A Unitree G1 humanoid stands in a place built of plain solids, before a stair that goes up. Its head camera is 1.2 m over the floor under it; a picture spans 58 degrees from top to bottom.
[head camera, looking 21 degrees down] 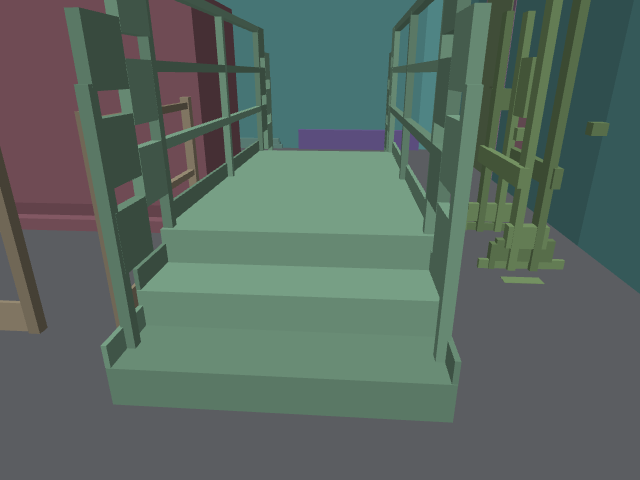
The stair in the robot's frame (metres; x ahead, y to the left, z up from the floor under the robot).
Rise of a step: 0.17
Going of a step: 0.30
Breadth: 1.30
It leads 4 degrees to the right of straight ahead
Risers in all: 3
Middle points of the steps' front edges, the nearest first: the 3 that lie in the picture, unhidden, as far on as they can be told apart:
1.29 0.16 0.17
1.59 0.14 0.34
1.89 0.11 0.51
